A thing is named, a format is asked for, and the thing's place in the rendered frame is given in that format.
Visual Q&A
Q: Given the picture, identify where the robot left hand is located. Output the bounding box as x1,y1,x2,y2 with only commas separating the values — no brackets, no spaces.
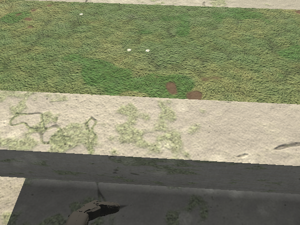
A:
65,200,120,225

